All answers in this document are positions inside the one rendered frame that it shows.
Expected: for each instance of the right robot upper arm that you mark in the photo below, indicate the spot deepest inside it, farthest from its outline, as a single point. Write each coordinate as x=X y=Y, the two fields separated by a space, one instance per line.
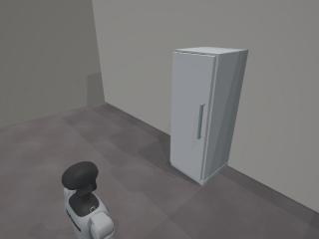
x=102 y=226

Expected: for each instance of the left robot upper arm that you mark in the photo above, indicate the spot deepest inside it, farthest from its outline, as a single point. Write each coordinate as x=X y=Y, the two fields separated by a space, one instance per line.
x=67 y=193

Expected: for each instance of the robot torso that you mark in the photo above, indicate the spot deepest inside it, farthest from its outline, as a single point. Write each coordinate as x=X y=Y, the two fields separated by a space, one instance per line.
x=82 y=225

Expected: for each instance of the robot head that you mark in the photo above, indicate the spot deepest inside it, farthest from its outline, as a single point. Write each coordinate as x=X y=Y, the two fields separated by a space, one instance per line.
x=81 y=177

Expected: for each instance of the fridge door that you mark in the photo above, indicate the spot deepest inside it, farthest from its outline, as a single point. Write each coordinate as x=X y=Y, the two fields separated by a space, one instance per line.
x=191 y=86

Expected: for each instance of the handle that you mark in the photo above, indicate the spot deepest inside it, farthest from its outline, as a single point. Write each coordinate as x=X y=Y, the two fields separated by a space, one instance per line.
x=200 y=121

